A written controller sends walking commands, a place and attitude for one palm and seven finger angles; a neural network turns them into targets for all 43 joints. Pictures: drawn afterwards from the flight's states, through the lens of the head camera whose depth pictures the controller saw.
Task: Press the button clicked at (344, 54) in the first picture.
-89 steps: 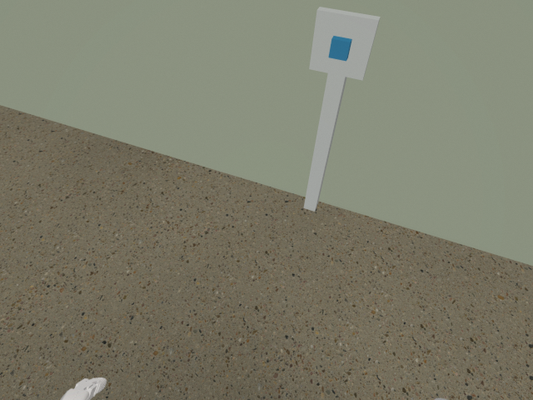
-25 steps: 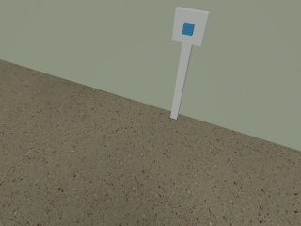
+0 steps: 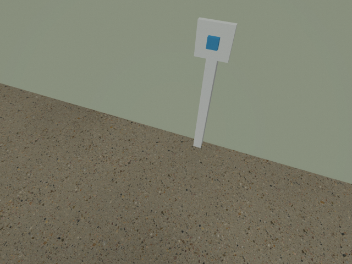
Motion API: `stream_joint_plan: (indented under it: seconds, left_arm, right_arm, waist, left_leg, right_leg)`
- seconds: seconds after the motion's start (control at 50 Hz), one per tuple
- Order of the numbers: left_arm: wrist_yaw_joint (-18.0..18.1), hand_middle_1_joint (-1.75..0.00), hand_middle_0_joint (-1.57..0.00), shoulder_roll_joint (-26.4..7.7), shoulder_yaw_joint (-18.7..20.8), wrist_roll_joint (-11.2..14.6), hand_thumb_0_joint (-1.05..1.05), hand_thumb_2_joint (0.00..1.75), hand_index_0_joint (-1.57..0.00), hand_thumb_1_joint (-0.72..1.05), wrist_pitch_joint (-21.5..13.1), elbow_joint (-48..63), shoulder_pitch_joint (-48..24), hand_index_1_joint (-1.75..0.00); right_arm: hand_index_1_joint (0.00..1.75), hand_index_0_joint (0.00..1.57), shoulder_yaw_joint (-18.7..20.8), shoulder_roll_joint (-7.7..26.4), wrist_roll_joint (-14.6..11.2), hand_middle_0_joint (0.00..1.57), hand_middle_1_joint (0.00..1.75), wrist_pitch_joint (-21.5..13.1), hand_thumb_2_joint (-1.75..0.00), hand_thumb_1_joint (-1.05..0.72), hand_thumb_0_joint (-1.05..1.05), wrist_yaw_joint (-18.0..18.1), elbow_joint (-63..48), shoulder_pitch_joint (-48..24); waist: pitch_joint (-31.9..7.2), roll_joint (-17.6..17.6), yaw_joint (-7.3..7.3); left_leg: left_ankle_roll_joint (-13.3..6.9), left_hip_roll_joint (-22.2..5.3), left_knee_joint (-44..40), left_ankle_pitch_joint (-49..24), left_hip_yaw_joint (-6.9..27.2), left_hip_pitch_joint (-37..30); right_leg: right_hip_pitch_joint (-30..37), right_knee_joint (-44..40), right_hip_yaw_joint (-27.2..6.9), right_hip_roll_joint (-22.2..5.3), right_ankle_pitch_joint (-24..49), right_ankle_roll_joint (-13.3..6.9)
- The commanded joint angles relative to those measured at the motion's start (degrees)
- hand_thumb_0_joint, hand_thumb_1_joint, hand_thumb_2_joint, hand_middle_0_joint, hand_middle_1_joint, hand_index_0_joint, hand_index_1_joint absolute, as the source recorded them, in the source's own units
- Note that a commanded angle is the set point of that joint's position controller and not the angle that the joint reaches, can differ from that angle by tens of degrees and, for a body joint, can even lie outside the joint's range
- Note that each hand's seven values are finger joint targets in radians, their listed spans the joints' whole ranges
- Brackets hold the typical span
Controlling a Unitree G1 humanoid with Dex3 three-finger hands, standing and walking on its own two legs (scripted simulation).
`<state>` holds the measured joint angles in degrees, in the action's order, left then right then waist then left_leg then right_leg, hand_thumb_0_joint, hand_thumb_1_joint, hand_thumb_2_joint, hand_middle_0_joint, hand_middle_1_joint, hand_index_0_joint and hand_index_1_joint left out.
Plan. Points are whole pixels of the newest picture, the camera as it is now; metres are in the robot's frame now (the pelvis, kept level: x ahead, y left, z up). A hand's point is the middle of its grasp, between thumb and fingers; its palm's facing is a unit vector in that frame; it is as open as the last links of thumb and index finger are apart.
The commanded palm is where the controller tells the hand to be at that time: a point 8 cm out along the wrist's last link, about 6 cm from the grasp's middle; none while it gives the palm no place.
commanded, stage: walk to a spot facing it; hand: left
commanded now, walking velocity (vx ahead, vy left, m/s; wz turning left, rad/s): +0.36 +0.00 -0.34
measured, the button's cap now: (213, 42) +1.06 -0.09 +0.05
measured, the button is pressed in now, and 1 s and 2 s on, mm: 0 0 0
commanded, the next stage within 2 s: turn to face it in 0.34 s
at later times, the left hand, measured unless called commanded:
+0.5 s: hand out of the picture +0.14 +0.15 -0.18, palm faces -0.08 -0.99 -0.13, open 7.4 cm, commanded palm none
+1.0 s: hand (129, 186) +0.38 +0.18 -0.16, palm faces -0.26 -0.95 -0.19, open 7.4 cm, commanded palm none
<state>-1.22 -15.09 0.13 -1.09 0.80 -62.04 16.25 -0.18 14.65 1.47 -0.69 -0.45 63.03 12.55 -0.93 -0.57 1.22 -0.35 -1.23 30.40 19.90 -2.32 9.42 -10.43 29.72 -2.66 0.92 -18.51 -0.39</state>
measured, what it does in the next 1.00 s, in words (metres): walks ahead, turning right: right foot, then left foot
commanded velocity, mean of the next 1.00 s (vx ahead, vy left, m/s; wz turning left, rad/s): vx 0.21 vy -0.03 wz -0.22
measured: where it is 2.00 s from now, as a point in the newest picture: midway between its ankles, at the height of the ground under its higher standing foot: (194, 220)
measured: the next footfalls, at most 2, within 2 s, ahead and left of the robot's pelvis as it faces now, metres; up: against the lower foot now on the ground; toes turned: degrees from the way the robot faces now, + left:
right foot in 0.20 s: +0.11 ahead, -0.12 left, +0.00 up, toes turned -10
left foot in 0.58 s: +0.37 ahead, +0.09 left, +0.00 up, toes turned +0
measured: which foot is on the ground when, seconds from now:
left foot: down 0.00-0.20, up 0.22-0.56, down 0.58-1.00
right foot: down 0.00-0.04, up 0.06-0.18, down 0.20-0.60, up 0.62-1.00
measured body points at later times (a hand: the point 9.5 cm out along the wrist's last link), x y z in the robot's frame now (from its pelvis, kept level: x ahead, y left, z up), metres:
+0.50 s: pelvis +0.16 -0.01 +0.00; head +0.17 +0.00 +0.45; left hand +0.14 +0.20 -0.16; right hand +0.19 -0.25 -0.14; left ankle +0.28 +0.10 -0.69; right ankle +0.07 -0.12 -0.73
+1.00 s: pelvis +0.27 +0.02 +0.01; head +0.28 +0.02 +0.46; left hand +0.40 +0.23 -0.14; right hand +0.21 -0.21 -0.15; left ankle +0.33 +0.09 -0.73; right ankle +0.25 -0.10 -0.71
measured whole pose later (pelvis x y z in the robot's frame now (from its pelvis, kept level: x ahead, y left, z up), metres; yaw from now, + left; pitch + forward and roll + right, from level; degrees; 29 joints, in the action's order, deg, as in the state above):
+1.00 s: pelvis +0.27 +0.02 +0.01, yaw -16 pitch +0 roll +0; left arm -1.5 -10.0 3.7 -1.9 1.5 -57.2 13.2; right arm 3.5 10.6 2.3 -1.6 0.4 60.6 16.4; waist 0.5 0.9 -2.2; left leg -3.3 -4.1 25.9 11.9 -15.5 13.9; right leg -19.7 40.9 5.0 -3.8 -22.9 0.0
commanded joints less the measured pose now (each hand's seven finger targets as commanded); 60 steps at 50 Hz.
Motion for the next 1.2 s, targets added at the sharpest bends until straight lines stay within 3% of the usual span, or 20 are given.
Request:
stream_joint_plan:
  seconds: [0.0, 0.08, 0.16, 0.18, 0.2, 0.26, 0.34, 0.46, 0.52, 0.54, 0.56, 0.58, 0.6, 0.7, 0.9, 1.0, 1.02, 1.06, 1.08, 1.18]
  left_arm:
    - [0.1, -0.3, -0.2, -4.9, 2.5, -0.1, 0.0, 0.9, -0.2, 0.9, -1.7, 5.2, -0.6, -0.3]
    - [-0.1, -0.3, -0.2, -1.4, 2.6, 0.0, 0.0, 0.9, -0.2, 0.9, -3.3, 8.9, -8.2, -0.3]
    - [-0.4, -0.3, -0.2, -1.6, 4.0, -0.5, 0.0, 0.9, -0.2, 0.9, -3.7, 1.5, 13.0, -0.3]
    - [0.9, -0.3, -0.2, -8.0, 5.7, -0.6, 0.0, 0.9, -0.2, 0.9, -4.6, -0.8, 21.9, -0.3]
    - [1.6, -0.3, -0.2, -9.1, 5.3, 0.7, 0.0, 0.9, -0.2, 0.9, -4.5, -1.3, 23.6, -0.3]
    - [2.4, -0.3, -0.2, -3.6, 3.9, -0.2, 0.0, 0.9, -0.2, 0.9, -4.1, 0.8, 13.2, -0.3]
    - [2.5, -0.3, -0.2, -1.3, 3.3, -0.5, 0.0, 0.9, -0.2, 0.9, -4.8, 1.5, 8.5, -0.3]
    - [2.6, -0.3, -0.2, -2.5, 3.8, -0.5, 0.0, 0.9, -0.2, 0.9, -4.8, 0.9, 7.8, -0.3]
    - [2.8, -0.3, -0.2, -2.2, 4.1, -0.3, 0.0, 0.9, -0.2, 0.9, -3.8, 1.5, 6.4, -0.3]
    - [2.8, -0.3, -0.2, -0.8, 4.1, 0.1, 0.0, 0.9, -0.2, 0.9, -3.3, 1.7, 7.4, -0.3]
    - [2.5, -0.3, -0.2, 2.1, 4.0, 0.8, 0.0, 0.9, -0.2, 0.9, -2.8, 2.2, 11.5, -0.3]
    - [2.6, -0.3, -0.2, 2.7, 3.8, 0.4, 0.0, 0.9, -0.2, 0.9, -2.8, 3.5, 11.5, -0.3]
    - [2.9, -0.3, -0.2, 3.6, 3.3, 0.1, 0.0, 0.9, -0.2, 0.9, -2.2, 4.1, 10.5, -0.3]
    - [1.3, -0.3, -0.2, 4.4, 3.6, -0.4, 0.0, 0.9, -0.2, 0.9, -0.2, 3.2, 8.4, -0.3]
    - [-0.1, -0.3, -0.2, 3.0, 4.1, -1.0, 0.0, 0.9, -0.2, 0.9, 0.1, 8.0, -1.9, -0.3]
    - [-0.1, -0.3, -0.2, 3.0, 3.9, -0.8, 0.0, 0.9, -0.2, 0.9, -0.9, 5.7, 1.6, -0.3]
    - [0.3, -0.3, -0.2, 2.0, 4.1, -0.8, 0.0, 0.9, -0.2, 0.9, -1.2, 4.6, 4.2, -0.3]
    - [1.5, -0.3, -0.2, -4.9, 5.0, -0.9, 0.0, 0.9, -0.2, 0.9, -1.7, 2.4, 9.5, -0.3]
    - [2.1, -0.3, -0.2, -6.2, 5.5, -0.2, 0.0, 0.9, -0.2, 0.9, -2.2, 1.8, 12.0, -0.3]
    - [2.4, -0.3, -0.2, -1.6, 3.9, -0.5, 0.0, 0.9, -0.2, 0.9, -4.0, 1.8, 5.5, -0.3]
  right_arm:
    - [0.3, 0.2, 3.1, 10.1, -0.4, 0.2, 0.3, -1.9, -0.9, -0.9, 0.0, 1.2, -2.2, 7.0]
    - [0.3, 0.2, 3.7, 7.9, 0.1, 0.2, 0.3, -3.2, -0.9, -0.9, 0.0, 2.1, -0.1, 14.0]
    - [0.3, 0.2, 3.3, 5.8, -0.7, 0.2, 0.3, -3.3, -0.9, -0.9, 0.0, 1.8, -1.3, 6.6]
    - [0.3, 0.2, 2.5, 1.6, -1.5, 0.2, 0.3, -4.1, -0.9, -0.9, 0.0, 1.1, -3.7, 5.8]
    - [0.3, 0.2, 2.8, 2.5, -1.2, 0.2, 0.3, -4.2, -0.9, -0.9, 0.0, 1.0, -6.0, 0.9]
    - [0.3, 0.2, 3.3, -0.7, -0.4, 0.2, 0.3, -3.0, -0.9, -0.9, 0.0, 0.7, -5.3, -2.1]
    - [0.3, 0.2, 3.6, -3.4, -0.2, 0.2, 0.3, -1.2, -0.9, -0.9, 0.0, -0.1, -3.7, 3.5]
    - [0.3, 0.2, 3.4, -3.7, -0.8, 0.2, 0.3, -2.0, -0.9, -0.9, 0.0, -0.7, -6.6, -1.1]
    - [0.3, 0.2, 3.8, -1.5, -0.7, 0.2, 0.3, -2.5, -0.9, -0.9, 0.0, 0.5, -4.5, 6.8]
    - [0.3, 0.2, 4.3, 2.0, -0.2, 0.2, 0.3, -2.9, -0.9, -0.9, 0.0, 1.2, -3.0, 13.2]
    - [0.3, 0.2, 5.4, 8.0, 0.6, 0.2, 0.3, -3.0, -0.9, -0.9, 0.0, 1.8, -2.8, 17.0]
    - [0.3, 0.2, 5.0, 9.2, 0.0, 0.2, 0.3, -2.1, -0.9, -0.9, 0.0, 1.8, -3.1, 17.3]
    - [0.3, 0.2, 4.6, 8.7, -0.2, 0.2, 0.3, -2.0, -0.9, -0.9, 0.0, 2.3, -4.3, 12.9]
    - [0.3, 0.2, 3.0, 0.9, -0.1, 0.2, 0.3, -2.5, -0.9, -0.9, 0.0, 2.2, -7.0, 0.8]
    - [0.3, 0.2, 5.6, 4.7, 0.6, 0.2, 0.3, -1.9, -0.9, -0.9, 0.0, 1.6, -5.4, 5.8]
    - [0.3, 0.2, 5.6, 4.7, 0.6, 0.2, 0.3, -1.2, -0.9, -0.9, 0.0, 1.3, -3.7, 6.4]
    - [0.3, 0.2, 5.3, 3.6, 0.4, 0.2, 0.3, -1.1, -0.9, -0.9, 0.0, 1.1, -3.6, 6.0]
    - [0.3, 0.2, 3.5, -2.4, -0.3, 0.2, 0.3, -1.3, -0.9, -0.9, 0.0, 0.4, -6.1, 2.6]
    - [0.3, 0.2, 3.6, -0.4, 0.0, 0.2, 0.3, -0.9, -0.9, -0.9, 0.0, 0.3, -7.7, -2.4]
    - [0.3, 0.2, 3.9, -2.2, 0.4, 0.2, 0.3, -0.8, -0.9, -0.9, 0.0, -0.4, -5.9, 1.0]
  waist:
    - [8.7, 9.3, -3.25]
    - [9.3, 9.5, -5.63]
    - [-0.1, -0.9, 5.65]
    - [-3.3, -18.6, 7.91]
    - [-1.9, -13.7, 7.93]
    - [8.1, -2.6, 3.24]
    - [7.2, -5.4, -1.46]
    - [8.0, -6.4, -0.98]
    - [4.9, -3.9, -4.64]
    - [-0.4, 2.1, -6.54]
    - [-5.8, 16.3, -6.02]
    - [-7.1, 18.5, -5.45]
    - [-6.2, 19.3, -4.39]
    - [0.8, 8.5, 0.17]
    - [2.5, 5.3, -3.73]
    - [1.9, 2.8, -1.46]
    - [2.1, 0.9, -0.2]
    - [4.0, -14.3, 2.8]
    - [6.0, -16.9, 5.24]
    - [6.6, -3.0, -0.95]
  left_leg:
    - [-6.3, -12.5, -12.8, 10.3, 14.8, -2.2]
    - [-12.0, -20.8, -13.0, -23.6, 16.0, -14.2]
    - [-3.2, -9.4, 10.9, -23.4, -3.6, 6.6]
    - [0.0, -2.8, 28.9, -3.6, -8.4, 22.8]
    - [0.1, -1.8, 37.7, 12.1, -4.3, 29.2]
    - [0.8, -7.3, 39.6, 3.8, 0.4, 31.1]
    - [2.5, -7.0, 29.7, -3.3, -2.6, 23.9]
    - [1.8, -4.9, 12.2, -8.8, -4.5, 16.5]
    - [1.3, -2.7, 2.1, -14.6, -5.2, 2.4]
    - [0.4, -5.6, -0.8, -21.6, -1.5, -7.1]
    - [-5.1, -19.8, -4.5, -32.2, 14.8, -16.0]
    - [-9.8, -25.7, -11.4, -27.8, 21.0, -10.4]
    - [-11.3, -27.7, -14.3, -18.1, 24.4, -7.1]
    - [-6.9, -16.8, -17.4, -9.3, 3.8, 9.9]
    - [-7.9, -20.4, -21.9, 10.3, 5.6, 5.1]
    - [-4.7, -17.5, -14.9, 10.1, 2.2, 6.1]
    - [-2.8, -15.3, -10.6, 10.6, -0.9, 9.5]
    - [1.4, -4.7, 9.5, 12.3, -11.1, 27.2]
    - [0.9, -4.8, 19.4, 13.2, -6.6, 31.4]
    - [1.7, -6.9, 25.6, 1.1, -3.2, 27.4]
  right_leg:
    - [-16.5, 7.4, -1.1, 0.3, -6.8, -3.1]
    - [-28.3, 19.3, 3.5, -4.5, -13.1, -1.3]
    - [11.0, -1.6, 6.2, -2.5, 4.6, -3.5]
    - [22.0, -10.8, -18.9, -18.6, 4.3, -9.8]
    - [21.6, -15.0, -30.7, -25.1, 11.3, -15.2]
    - [6.3, -15.7, -19.4, -21.0, 8.7, -14.0]
    - [-1.8, -17.5, -6.1, -15.0, 13.4, -10.4]
    - [-1.5, -14.6, -2.3, -13.0, 21.5, -8.0]
    - [-3.0, -3.8, 0.4, -9.6, 24.9, -5.4]
    - [-4.9, 6.7, 1.7, -6.6, 20.4, -3.5]
    - [-14.2, 21.8, 7.5, 0.6, -3.2, -0.6]
    - [-13.8, 34.6, 6.1, 2.5, -21.0, -0.7]
    - [-18.1, 42.2, 3.2, -0.1, -19.7, -0.7]
    - [-13.0, 35.8, 4.4, -4.8, -4.4, 0.9]
    - [-12.5, 13.5, 6.6, -5.4, -4.2, 0.4]
    - [-0.8, -3.7, 10.2, -2.4, 1.6, -0.6]
    - [4.4, -8.1, 8.7, -3.6, 1.8, -1.4]
    - [13.7, -19.0, -14.0, -19.2, -13.8, -9.3]
    - [11.0, -23.1, -20.4, -22.3, -17.7, -12.6]
    - [5.2, -18.7, -4.9, -16.9, 2.9, -10.3]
